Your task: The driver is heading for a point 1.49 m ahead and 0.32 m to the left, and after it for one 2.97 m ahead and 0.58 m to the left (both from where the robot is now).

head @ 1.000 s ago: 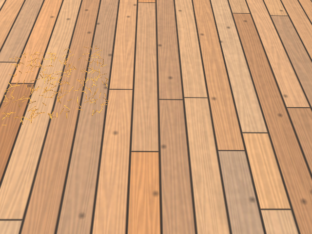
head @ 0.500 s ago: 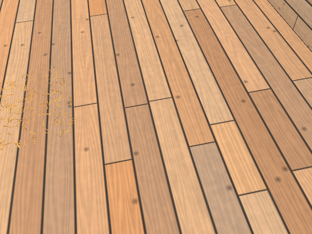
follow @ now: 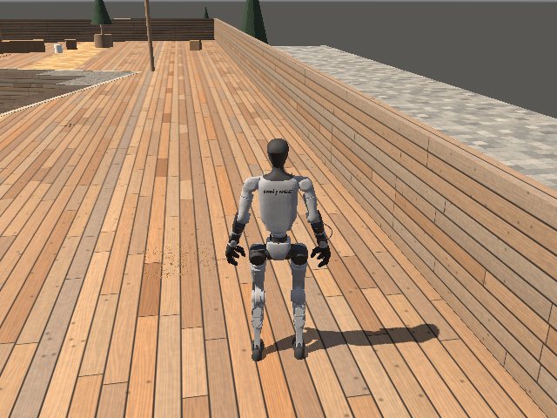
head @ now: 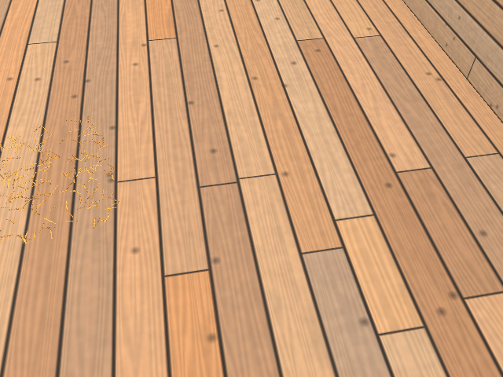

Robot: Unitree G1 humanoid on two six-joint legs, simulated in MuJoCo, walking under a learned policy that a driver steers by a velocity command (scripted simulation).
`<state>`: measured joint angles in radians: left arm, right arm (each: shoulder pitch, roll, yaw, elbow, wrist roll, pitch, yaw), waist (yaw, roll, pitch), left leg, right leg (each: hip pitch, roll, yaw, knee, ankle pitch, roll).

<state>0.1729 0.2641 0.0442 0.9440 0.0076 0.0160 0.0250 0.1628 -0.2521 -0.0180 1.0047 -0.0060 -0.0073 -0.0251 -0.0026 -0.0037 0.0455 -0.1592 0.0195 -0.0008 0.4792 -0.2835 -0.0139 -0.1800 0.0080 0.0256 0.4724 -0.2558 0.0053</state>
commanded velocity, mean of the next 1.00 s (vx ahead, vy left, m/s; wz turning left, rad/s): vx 0.20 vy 0.00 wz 0.00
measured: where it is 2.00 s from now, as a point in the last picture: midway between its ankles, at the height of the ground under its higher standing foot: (251, 275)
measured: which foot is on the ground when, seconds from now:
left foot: down 0.00-0.62, up 0.64-1.00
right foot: down 0.00-1.00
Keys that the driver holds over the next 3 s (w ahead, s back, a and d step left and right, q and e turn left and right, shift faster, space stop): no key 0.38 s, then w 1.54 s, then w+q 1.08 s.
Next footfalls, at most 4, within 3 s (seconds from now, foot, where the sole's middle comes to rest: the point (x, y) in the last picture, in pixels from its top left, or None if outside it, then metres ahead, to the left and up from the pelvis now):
1.06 left None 0.42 0.12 -0.78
1.62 right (297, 302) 0.73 -0.11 -0.78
2.16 left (217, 221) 1.03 0.14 -0.78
2.66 right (253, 153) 1.35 0.01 -0.78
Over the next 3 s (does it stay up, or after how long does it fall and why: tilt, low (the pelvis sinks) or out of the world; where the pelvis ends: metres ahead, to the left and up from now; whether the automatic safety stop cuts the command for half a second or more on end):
stays up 1.32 0.12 0.01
